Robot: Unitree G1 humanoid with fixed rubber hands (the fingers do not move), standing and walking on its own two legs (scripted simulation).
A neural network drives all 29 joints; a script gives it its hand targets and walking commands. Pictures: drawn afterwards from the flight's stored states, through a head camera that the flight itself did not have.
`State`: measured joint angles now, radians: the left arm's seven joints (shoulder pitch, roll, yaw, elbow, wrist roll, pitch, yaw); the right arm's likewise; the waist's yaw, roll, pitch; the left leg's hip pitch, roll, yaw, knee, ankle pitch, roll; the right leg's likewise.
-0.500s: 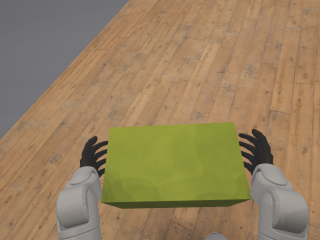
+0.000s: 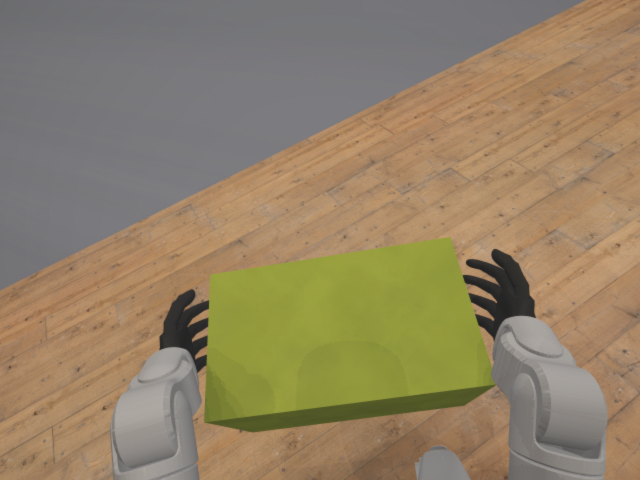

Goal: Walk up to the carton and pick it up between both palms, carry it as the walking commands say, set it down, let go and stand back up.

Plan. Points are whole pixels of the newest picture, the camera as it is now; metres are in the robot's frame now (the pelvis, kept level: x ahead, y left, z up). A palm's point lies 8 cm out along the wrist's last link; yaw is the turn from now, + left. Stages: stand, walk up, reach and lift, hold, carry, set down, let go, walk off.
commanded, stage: carry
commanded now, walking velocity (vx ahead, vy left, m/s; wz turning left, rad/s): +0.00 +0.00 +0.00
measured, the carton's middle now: (343, 343) +0.30 -0.01 +0.01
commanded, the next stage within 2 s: none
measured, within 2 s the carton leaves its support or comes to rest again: neither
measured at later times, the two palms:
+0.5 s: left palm (211, 286) +0.31 +0.11 +0.15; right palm (537, 186) +0.37 -0.25 +0.16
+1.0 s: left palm (263, 352) +0.25 +0.07 +0.10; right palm out of the picture +0.23 -0.30 +0.12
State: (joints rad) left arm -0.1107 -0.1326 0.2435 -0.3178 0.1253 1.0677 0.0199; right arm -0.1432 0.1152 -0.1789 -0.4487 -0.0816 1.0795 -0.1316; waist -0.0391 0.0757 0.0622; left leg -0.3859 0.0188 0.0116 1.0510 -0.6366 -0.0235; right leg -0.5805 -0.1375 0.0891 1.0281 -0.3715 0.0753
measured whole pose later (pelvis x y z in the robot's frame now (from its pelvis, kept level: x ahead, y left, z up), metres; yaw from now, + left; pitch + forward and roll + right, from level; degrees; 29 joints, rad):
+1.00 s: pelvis -0.03 -0.09 +0.04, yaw -6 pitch +2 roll +1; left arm -0.18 -0.11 0.20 -0.34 0.15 1.22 0.10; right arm -0.18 0.14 -0.28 -0.36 -0.08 1.08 -0.07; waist 0.00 -0.03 0.03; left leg -0.55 0.02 0.10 1.06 -0.52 0.00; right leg -0.57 0.02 0.00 0.68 -0.12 -0.03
